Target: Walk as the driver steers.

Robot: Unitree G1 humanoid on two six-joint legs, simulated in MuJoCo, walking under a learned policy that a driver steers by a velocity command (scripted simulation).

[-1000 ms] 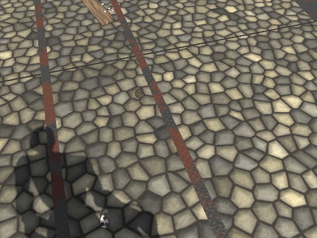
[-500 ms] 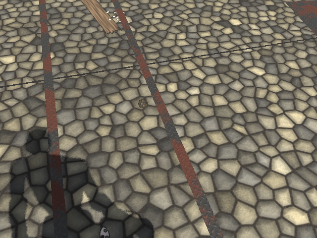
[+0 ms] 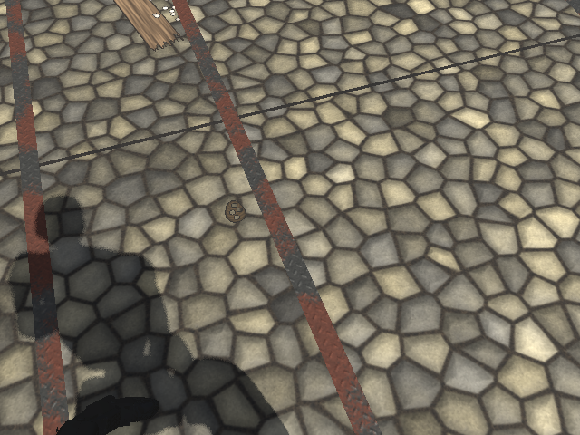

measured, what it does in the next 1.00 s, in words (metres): walks ahead, turning left: left foot, then right foot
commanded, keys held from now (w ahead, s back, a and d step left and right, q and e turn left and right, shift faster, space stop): w+shift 0.02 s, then w+q+shift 0.62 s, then w+shift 0.36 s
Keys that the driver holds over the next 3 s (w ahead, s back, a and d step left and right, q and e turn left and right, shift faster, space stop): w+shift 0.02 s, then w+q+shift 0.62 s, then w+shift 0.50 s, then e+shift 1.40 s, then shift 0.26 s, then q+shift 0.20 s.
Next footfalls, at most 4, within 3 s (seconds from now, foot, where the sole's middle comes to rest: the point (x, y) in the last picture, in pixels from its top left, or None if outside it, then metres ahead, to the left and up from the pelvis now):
0.44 left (264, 378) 0.57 0.06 -0.74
0.86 right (248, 215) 1.04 0.08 -0.74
1.28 left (113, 159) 1.28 0.49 -0.74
1.72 right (175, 106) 1.51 0.32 -0.74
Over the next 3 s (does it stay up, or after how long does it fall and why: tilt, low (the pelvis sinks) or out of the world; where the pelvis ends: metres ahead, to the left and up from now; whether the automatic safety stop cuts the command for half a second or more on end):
stays up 1.42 0.37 0.03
